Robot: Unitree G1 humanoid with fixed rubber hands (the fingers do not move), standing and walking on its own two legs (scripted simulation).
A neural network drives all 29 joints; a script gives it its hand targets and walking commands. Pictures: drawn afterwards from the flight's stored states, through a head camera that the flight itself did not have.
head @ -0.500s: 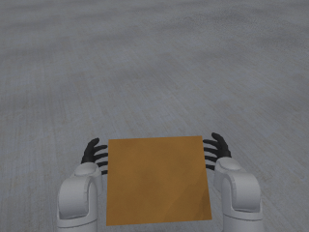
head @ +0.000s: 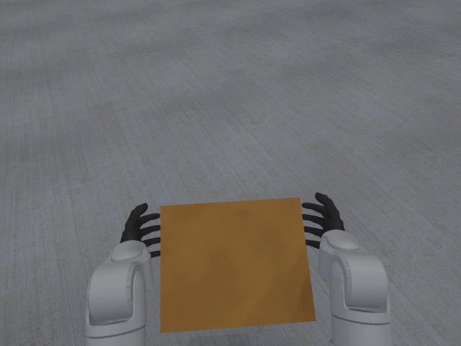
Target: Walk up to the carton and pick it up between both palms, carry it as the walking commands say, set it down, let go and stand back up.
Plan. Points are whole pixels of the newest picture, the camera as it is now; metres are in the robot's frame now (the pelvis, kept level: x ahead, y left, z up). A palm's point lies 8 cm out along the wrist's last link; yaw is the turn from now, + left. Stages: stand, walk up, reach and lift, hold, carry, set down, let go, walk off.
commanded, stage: carry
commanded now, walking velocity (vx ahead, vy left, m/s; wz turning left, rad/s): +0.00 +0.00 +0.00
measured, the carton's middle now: (233, 258) +0.29 +0.00 -0.02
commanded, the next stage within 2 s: none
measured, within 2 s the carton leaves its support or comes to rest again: neither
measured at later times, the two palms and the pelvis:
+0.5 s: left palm (143, 242) +0.28 +0.16 +0.05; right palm (324, 230) +0.30 -0.15 +0.06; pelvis +0.01 -0.01 +0.00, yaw +1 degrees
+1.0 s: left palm (142, 239) +0.30 +0.17 +0.03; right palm (315, 225) +0.32 -0.14 +0.05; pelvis +0.03 +0.00 +0.01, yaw +1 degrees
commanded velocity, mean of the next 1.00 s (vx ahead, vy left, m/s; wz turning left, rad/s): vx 0.00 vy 0.00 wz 0.00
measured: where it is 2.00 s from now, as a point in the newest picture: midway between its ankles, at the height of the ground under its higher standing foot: outside the picture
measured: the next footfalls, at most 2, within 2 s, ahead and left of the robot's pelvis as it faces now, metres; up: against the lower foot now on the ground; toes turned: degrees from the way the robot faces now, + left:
none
